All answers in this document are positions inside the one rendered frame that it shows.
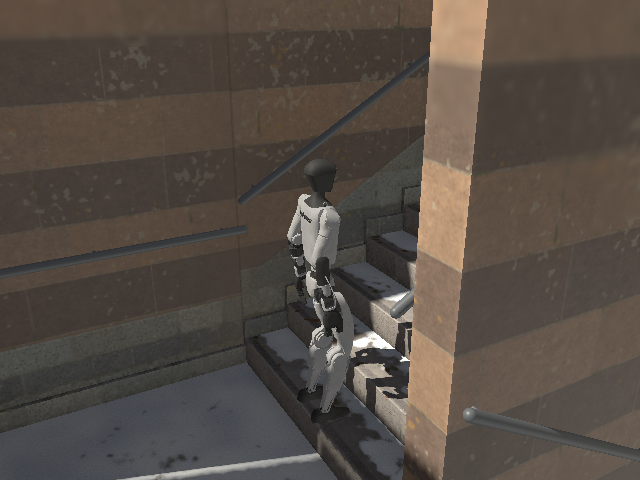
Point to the robot right upper arm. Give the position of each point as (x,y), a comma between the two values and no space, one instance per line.
(329,224)

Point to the robot left upper arm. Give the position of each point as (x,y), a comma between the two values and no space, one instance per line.
(294,235)

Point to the right robot forearm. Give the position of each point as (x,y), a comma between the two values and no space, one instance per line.
(322,270)

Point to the robot right hand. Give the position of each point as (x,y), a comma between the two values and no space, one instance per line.
(332,319)

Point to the robot left hand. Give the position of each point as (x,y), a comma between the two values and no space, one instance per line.
(299,286)

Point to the right robot thigh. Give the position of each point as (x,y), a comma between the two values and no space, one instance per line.
(345,338)

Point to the left robot foot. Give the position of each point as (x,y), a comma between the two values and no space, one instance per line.
(305,396)

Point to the left robot forearm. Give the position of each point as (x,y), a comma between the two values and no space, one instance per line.
(298,259)

